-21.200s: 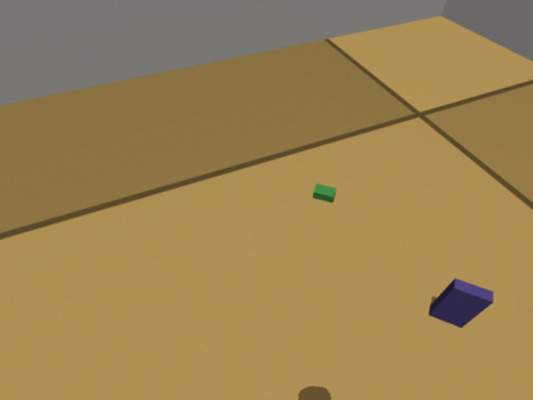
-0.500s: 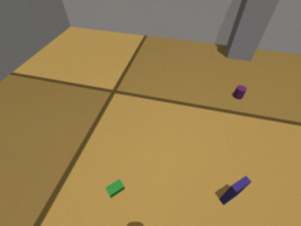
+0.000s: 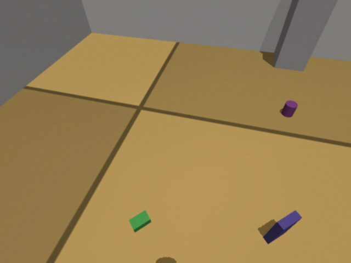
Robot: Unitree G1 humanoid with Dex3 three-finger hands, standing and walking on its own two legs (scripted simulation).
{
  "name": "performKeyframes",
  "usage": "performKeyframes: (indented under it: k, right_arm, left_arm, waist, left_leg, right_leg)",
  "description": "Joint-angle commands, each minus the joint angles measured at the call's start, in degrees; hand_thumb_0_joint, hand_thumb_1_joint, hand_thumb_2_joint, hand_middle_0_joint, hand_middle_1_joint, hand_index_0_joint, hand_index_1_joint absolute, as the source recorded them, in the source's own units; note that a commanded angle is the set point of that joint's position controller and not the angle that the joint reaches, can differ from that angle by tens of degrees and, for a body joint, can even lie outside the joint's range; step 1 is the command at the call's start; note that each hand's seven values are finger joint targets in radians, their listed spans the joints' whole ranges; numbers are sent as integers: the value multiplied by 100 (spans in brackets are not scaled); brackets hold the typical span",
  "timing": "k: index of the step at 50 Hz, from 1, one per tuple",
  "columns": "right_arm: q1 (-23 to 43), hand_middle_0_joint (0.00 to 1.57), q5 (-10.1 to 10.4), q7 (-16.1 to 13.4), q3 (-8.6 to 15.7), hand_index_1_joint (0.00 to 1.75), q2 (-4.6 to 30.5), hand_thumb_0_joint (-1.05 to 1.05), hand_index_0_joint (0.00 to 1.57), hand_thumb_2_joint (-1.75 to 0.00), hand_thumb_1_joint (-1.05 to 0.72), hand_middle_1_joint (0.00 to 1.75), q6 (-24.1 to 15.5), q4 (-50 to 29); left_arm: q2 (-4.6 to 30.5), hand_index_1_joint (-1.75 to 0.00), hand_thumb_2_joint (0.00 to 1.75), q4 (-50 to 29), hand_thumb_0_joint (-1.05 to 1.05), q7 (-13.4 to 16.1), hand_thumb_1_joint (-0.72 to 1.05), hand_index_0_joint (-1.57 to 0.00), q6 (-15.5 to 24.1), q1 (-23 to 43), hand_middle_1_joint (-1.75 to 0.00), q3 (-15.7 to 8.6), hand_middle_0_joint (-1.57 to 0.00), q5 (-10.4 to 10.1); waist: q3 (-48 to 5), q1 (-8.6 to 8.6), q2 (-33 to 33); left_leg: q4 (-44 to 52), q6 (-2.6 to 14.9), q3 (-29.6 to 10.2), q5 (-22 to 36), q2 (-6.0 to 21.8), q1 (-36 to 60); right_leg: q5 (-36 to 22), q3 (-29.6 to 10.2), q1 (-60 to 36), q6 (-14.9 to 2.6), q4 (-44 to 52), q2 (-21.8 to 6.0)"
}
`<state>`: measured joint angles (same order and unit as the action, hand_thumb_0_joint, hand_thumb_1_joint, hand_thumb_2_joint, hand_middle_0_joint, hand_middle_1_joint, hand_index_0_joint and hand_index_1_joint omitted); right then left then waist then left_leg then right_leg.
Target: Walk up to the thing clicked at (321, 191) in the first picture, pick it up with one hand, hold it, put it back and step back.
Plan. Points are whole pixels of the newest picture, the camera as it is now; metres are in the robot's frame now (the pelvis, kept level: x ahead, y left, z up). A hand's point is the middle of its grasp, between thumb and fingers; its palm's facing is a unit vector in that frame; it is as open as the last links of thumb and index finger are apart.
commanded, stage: walk up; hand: left
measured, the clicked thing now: (140, 221) +0.48 +0.25 -0.76
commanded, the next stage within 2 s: stand in 0.48 s
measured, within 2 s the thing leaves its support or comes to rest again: neither
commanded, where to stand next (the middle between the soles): +0.09 +0.00 m, yaw +0 degrees
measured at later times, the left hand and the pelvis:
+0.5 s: hand out of the picture +0.09 +0.25 -0.16, palm faces -0.02 -0.94 -0.33, open 7.4 cm; pelvis +0.00 +0.00 +0.00, yaw +0 degrees
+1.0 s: hand out of the picture +0.08 +0.24 -0.16, palm faces -0.02 -0.94 -0.34, open 7.4 cm; pelvis +0.01 -0.01 +0.00, yaw +0 degrees
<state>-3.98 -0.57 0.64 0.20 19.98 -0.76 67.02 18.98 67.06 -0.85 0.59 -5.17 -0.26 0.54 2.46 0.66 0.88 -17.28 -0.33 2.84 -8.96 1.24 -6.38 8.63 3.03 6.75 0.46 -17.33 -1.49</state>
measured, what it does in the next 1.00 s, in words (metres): stands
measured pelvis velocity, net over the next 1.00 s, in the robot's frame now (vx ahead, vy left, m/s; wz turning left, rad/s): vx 0.01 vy -0.01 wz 0.00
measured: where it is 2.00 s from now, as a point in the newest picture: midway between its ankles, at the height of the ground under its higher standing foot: outside the picture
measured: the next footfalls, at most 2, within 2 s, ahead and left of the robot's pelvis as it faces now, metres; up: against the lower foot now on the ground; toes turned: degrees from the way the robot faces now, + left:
none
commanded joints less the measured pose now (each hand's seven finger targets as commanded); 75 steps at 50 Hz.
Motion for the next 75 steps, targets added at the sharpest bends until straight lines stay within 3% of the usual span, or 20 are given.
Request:
performKeyframes:
  k: [1,6,23,25,31,41,47,55,60,67,72,75]
  right_arm:
    - [234,20,18,-91,243,30,1196,0,20,-90,-90,30,-129,-329]
    - [186,20,15,-98,236,30,1175,0,20,-90,-90,30,-130,-335]
    - [68,20,4,-109,226,30,1197,0,20,-90,-90,30,-134,-374]
    - [193,20,-2,-113,203,30,1195,0,20,-90,-90,30,-130,-423]
    - [76,20,-10,-95,181,30,1156,0,20,-90,-90,30,-102,-404]
    - [34,20,-5,-88,168,30,1191,0,20,-90,-90,30,-116,-407]
    - [44,20,-10,-100,162,30,1210,0,20,-90,-90,30,-134,-409]
    - [69,20,-4,-107,176,30,1223,0,20,-90,-90,30,-103,-443]
    - [83,20,0,-95,169,30,1202,0,20,-90,-90,30,-81,-441]
    - [83,20,-4,-92,177,30,1195,0,20,-90,-90,30,-103,-471]
    - [80,20,-9,-102,174,30,1166,0,20,-90,-90,30,-91,-477]
    - [5,20,-12,-104,170,30,1196,0,20,-90,-90,30,-104,-459]
  left_arm:
    - [1222,-30,90,-341,0,105,90,-20,121,313,-30,-233,-20,-3]
    - [1235,-30,90,-364,0,111,90,-20,122,285,-30,-254,-20,5]
    - [1201,-30,90,-453,0,96,90,-20,87,317,-30,-263,-20,9]
    - [1249,-30,90,-462,0,122,90,-20,110,286,-30,-223,-20,-15]
    - [1299,-30,90,-462,0,130,90,-20,113,284,-30,-207,-20,-13]
    - [1322,-30,90,-486,0,127,90,-20,124,217,-30,-190,-20,-12]
    - [1316,-30,90,-499,0,132,90,-20,139,201,-30,-176,-20,-21]
    - [1302,-30,90,-497,0,146,90,-20,139,126,-30,-151,-20,0]
    - [1320,-30,90,-482,0,157,90,-20,144,127,-30,-158,-20,-11]
    - [1339,-30,90,-522,0,154,90,-20,153,110,-30,-163,-20,-14]
    - [1395,-30,90,-511,0,158,90,-20,129,165,-30,-197,-20,-5]
    - [1340,-30,90,-535,0,147,90,-20,134,164,-30,-179,-20,-14]
  waist:
    - [-437,-92,-114]
    - [-544,-77,-105]
    - [-425,-73,-66]
    - [-437,-57,-98]
    - [-354,-107,-166]
    - [-452,-106,-78]
    - [-589,-98,-29]
    - [-524,-83,-116]
    - [-367,-89,-119]
    - [-468,-76,-112]
    - [-434,-88,-195]
    - [-486,-90,-89]
  left_leg:
    - [265,116,-591,521,690,95]
    - [220,129,-557,684,706,183]
    - [298,130,-579,407,704,9]
    - [315,84,-598,744,769,96]
    - [376,85,-602,325,726,4]
    - [342,87,-602,423,729,67]
    - [224,98,-571,994,772,238]
    - [192,99,-559,936,786,252]
    - [250,88,-546,601,741,157]
    - [224,73,-556,856,769,228]
    - [300,76,-566,597,765,188]
    - [276,84,-553,745,771,194]
  right_leg:
    - [-567,-610,-72,-100,303,-637]
    - [-728,-611,-165,-117,256,-654]
    - [-462,-628,-168,-132,270,-596]
    - [-539,-651,-133,-148,275,-665]
    - [-150,-646,-57,-131,345,-664]
    - [-327,-658,-64,-146,295,-688]
    - [-936,-668,-202,-167,221,-727]
    - [-922,-608,-149,-144,249,-708]
    - [-636,-639,-59,-133,352,-701]
    - [-920,-634,-183,-160,309,-703]
    - [-577,-622,-134,-165,308,-675]
    - [-733,-653,-181,-181,287,-700]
